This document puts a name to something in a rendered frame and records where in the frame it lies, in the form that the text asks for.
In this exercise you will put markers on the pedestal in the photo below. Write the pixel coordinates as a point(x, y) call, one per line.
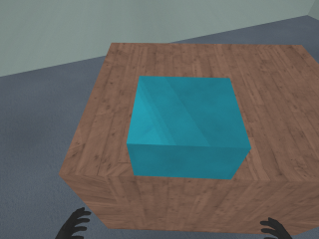
point(277, 91)

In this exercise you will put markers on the carton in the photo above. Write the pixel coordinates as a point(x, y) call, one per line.
point(189, 127)

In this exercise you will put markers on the robot left hand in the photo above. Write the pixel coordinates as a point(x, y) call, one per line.
point(68, 229)

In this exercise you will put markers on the robot right hand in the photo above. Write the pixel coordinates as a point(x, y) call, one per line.
point(279, 231)

